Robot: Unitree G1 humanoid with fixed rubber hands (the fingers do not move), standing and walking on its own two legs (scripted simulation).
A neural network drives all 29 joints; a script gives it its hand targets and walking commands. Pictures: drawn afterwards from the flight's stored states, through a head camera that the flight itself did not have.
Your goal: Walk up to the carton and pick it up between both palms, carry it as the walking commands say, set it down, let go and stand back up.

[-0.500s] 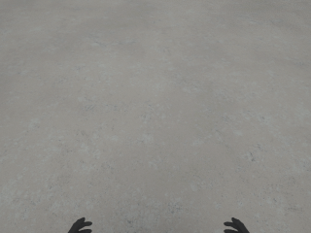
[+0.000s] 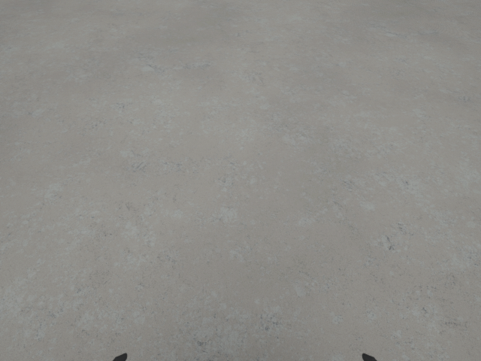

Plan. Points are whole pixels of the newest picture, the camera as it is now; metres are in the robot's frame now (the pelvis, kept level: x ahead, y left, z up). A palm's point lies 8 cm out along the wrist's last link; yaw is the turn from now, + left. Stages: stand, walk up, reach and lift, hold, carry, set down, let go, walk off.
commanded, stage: stand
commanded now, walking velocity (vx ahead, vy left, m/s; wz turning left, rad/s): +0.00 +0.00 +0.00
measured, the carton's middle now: out of the picture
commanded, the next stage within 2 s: walk up in 0.96 s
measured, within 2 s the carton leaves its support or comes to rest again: neither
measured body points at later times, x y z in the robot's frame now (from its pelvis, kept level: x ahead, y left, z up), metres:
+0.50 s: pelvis +0.00 +0.00 +0.01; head +0.01 +0.00 +0.46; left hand +0.04 +0.24 -0.14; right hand +0.04 -0.24 -0.14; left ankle +0.00 +0.12 -0.73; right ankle +0.00 -0.12 -0.73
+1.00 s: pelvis +0.00 +0.00 +0.01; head +0.00 +0.00 +0.46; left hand -0.01 +0.22 -0.15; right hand -0.01 -0.21 -0.15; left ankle +0.00 +0.12 -0.73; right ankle +0.00 -0.12 -0.73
